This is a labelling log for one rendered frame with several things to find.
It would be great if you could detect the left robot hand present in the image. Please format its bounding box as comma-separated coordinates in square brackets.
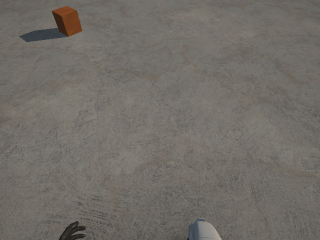
[59, 221, 86, 240]

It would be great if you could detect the robot right thigh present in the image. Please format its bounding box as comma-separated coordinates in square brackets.
[188, 221, 221, 240]

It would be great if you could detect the carton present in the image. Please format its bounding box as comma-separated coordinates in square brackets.
[52, 6, 83, 37]

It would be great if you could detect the right robot shin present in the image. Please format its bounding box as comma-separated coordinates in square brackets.
[195, 218, 205, 222]

